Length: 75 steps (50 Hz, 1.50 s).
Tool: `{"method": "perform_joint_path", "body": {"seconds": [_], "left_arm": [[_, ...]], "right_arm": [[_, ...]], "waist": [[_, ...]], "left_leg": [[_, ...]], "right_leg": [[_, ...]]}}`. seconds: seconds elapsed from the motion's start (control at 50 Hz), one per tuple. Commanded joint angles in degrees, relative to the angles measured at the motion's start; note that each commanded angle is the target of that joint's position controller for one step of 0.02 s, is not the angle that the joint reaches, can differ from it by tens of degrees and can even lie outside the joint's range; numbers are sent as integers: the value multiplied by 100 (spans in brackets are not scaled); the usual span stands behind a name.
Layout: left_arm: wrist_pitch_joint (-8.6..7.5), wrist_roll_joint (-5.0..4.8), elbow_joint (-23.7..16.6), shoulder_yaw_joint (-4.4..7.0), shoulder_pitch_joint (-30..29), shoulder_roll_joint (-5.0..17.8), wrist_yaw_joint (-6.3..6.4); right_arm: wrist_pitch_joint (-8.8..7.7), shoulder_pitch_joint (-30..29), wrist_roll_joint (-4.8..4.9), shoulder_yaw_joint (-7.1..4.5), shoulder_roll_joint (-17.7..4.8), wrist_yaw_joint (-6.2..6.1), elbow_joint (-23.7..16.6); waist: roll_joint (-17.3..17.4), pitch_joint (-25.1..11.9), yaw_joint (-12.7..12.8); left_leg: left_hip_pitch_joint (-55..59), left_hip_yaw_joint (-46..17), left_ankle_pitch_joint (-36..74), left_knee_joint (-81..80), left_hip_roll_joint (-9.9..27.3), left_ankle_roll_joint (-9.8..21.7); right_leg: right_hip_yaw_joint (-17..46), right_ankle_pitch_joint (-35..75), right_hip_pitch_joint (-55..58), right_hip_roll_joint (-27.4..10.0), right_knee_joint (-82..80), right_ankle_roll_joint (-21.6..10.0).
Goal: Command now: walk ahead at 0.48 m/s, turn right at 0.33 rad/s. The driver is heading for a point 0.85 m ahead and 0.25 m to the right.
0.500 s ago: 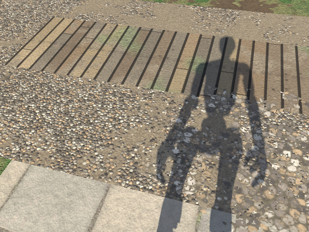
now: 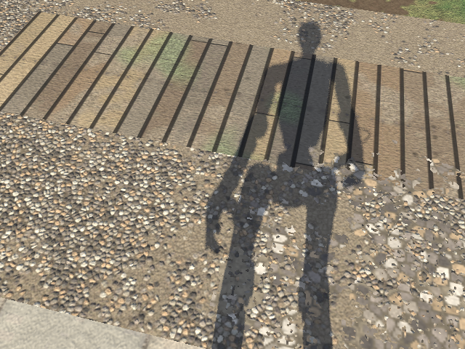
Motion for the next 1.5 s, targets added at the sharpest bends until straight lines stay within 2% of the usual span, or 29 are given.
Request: {"method": "perform_joint_path", "body": {"seconds": [0.02, 0.1, 0.34, 0.4, 0.44, 0.46, 0.48, 0.5, 0.52, 0.54, 0.58, 0.66, 0.76, 0.86, 0.92, 0.94, 0.96, 0.98, 1.0, 1.04, 1.06, 1.2, 1.3, 1.38, 1.4, 1.42, 1.44, 1.46, 1.5], "left_arm": [[43, -3, -317, 184, 235, 338, 59], [285, 33, -548, 265, -99, 263, 76], [147, 87, -1672, 160, -2374, 154, -396], [178, 61, -1825, 293, -2021, 446, -477], [194, 32, -1537, 601, -536, 1019, -420], [261, 52, -1370, 804, 268, 1577, -266], [214, 64, -1556, 843, -67, 2031, -244], [171, 159, -1562, 679, 193, 1510, -262], [106, 198, -1547, 588, -7, 1169, -259], [55, 157, -1616, 525, -454, 964, -279], [33, 191, -1814, 418, -1029, 693, -243], [8, 141, -1813, 497, -818, 1047, -109], [91, 95, -1759, 520, -421, 1120, -16], [136, 87, -1622, 483, -105, 996, 21], [184, 142, -1632, 439, -210, 910, 30], [174, 195, -1716, 343, -272, 695, 4], [120, 147, -1758, 247, 398, 402, 8], [67, 14, -1700, 210, 747, 468, 8], [52, -53, -1718, 312, 243, 968, 0], [43, 116, -1956, 307, -724, 972, -15], [46, 181, -1978, 327, -768, 909, -26], [53, 247, -2087, 158, -1068, 359, -28], [44, 201, -2210, 162, -1738, 392, -134], [-2, 313, -2061, 303, -1237, 712, -164], [-12, 370, -2011, 393, -884, 1070, -111], [48, 508, -2040, 394, -596, 1282, -55], [125, 434, -1953, 275, -418, 847, -77], [188, 310, -1908, 198, -516, 608, -129], [230, 271, -1942, 165, -1252, 606, -158]], "right_arm": [[-101, 362, -101, -95, -380, 21, 40], [-161, 517, -109, -152, -534, -57, 247], [184, 1581, 0, -263, -1022, -333, 422], [305, 1349, 33, -333, -1258, -370, 273], [372, 1109, 68, -339, -1330, -391, 147], [307, 1178, -27, -263, -1142, -378, -2], [85, 1637, -83, -12, -287, -259, -322], [-209, 952, 134, -109, -825, -153, -477], [-309, 503, 307, -144, -942, -119, -642], [-325, 488, 224, -132, -873, -157, -614], [-168, 671, 36, -228, -955, -196, -523], [43, 369, -128, -200, -705, -229, -754], [4, -709, -60, -104, -527, -179, -1096], [-121, -895, -2, -171, -812, -43, -1255], [-209, -86, -53, -291, -1020, -40, -1055], [-233, 658, -136, -365, -1244, -67, -949], [-204, 1522, -205, -497, -1726, -84, -809], [-136, 1928, -45, -504, -1603, -11, -539], [-113, 1646, 68, -373, -1146, -6, -624], [-13, 952, -33, -238, -830, -23, -745], [-15, 787, -79, -186, -706, -29, -755], [21, 935, -35, -227, -1010, -129, -508], [199, 1362, 43, -187, -1055, -192, -272], [285, 1151, 91, -173, -1063, -219, -242], [241, 1304, -8, -115, -911, -218, -271], [172, 1920, -136, 37, -486, -189, -258], [211, 2206, -81, 115, -414, -161, -128], [310, 1954, 10, 6, -817, -145, -124], [547, 1337, 10, -44, -834, -237, -230]], "waist": [[646, -373, -67], [556, 43, 55], [224, 453, -585], [616, -35, -184], [640, -872, 670], [-85, -1402, 915], [-1380, -2010, 171], [-637, -2378, 603], [-426, -1594, 553], [200, -1025, 207], [188, -678, -179], [134, -400, -248], [-282, -234, 179], [-489, -294, 242], [-639, -543, -205], [-414, -1193, -554], [822, -2102, -526], [2021, -2293, -520], [1228, -1434, -626], [409, -399, -465], [476, -284, -296], [573, -355, -176], [716, -512, -450], [608, -757, -40], [236, -1138, 26], [-704, -1865, -148], [-1250, -2495, -44], [-819, -2219, 7], [-328, -1254, -137]], "left_leg": [[1138, -1604, -41, -2083, 1559, 634], [838, -728, 495, -2459, 1478, 764], [2815, 545, 1973, -1962, 1737, 569], [3002, 814, 4737, -867, 1755, 382], [2363, 956, 5178, 1234, 1497, 126], [861, 945, 2969, 3080, 1194, -144], [-1661, 116, -2168, 5249, -188, -491], [-2264, -1141, -2172, 5524, -33, -287], [-2563, -1127, -1720, 5237, 252, -104], [-2295, -1107, -1295, 4603, 530, -75], [-1493, -1093, -964, 3840, 814, -180], [-1343, -873, -321, 2656, 724, -589], [-895, -743, 1396, 455, 246, -639], [-710, -914, 1215, -193, 189, -395], [325, -652, 722, -511, 58, -25], [1566, -1106, 820, -314, 584, 298], [3713, -3088, 371, -328, 1770, 1127], [4328, -5116, -1137, -1198, 2399, 1570], [3755, -4786, -2065, -1391, 2240, 1317], [2168, -3308, -1209, -1606, 1762, 1022], [1736, -2904, -681, -1728, 1558, 961], [1220, -1115, 3322, -1820, 1097, 920], [1576, -853, 3164, -1470, 1029, 667], [1733, -977, 2879, -416, 918, 341], [1323, -789, 2213, 324, 601, 80], [-3, -589, -119, 1680, 161, -270], [-415, -875, -2978, 2672, 41, -481], [-623, -1072, -3224, 2992, 227, -550], [-814, -962, -2724, 2844, 461, -653]], "right_leg": [[312, 645, -1212, -691, 224, -129], [316, 1170, -1682, -749, -162, -106], [-624, 2108, -2652, -443, -3047, -151], [-1133, 1283, -1583, 91, -3114, -448], [-1163, 1453, 571, 564, -3599, -834], [255, 1315, 2310, -262, -3821, -1186], [3850, 631, 4116, -1757, -4650, -2415], [4334, 499, 4248, -1854, -5291, -2298], [3338, 939, 3678, -1646, -5237, -1975], [2533, 1617, 2685, -1349, -5245, -1734], [1727, 2393, 1440, -967, -5425, -1510], [1210, 3037, 611, -723, -5671, -1527], [915, 2147, 330, -310, -5498, -1057], [1537, 1775, 1117, -740, -4910, -916], [1557, 2896, 1347, -605, -4083, -704], [1273, 2839, 933, -300, -2927, -515], [649, 1395, -816, 433, -910, -78], [597, -1142, -2178, 685, 297, 81], [840, -871, -2748, 366, 782, 46], [403, -39, -2621, -104, 381, 9], [353, 232, -2360, -320, -16, -1], [-208, 1406, -1592, -354, -2147, 298], [-319, 2522, -930, 7, -3507, 243], [-352, 2879, 181, 181, -4521, -113], [68, 4881, 1144, -354, -4373, -352], [1248, 6969, 2833, -1597, -3823, -1157], [2024, 7014, 3116, -2215, -3967, -1769], [1947, 5666, 2663, -1935, -4191, -1623], [1529, 3683, 1413, -1553, -4710, -1226]]}}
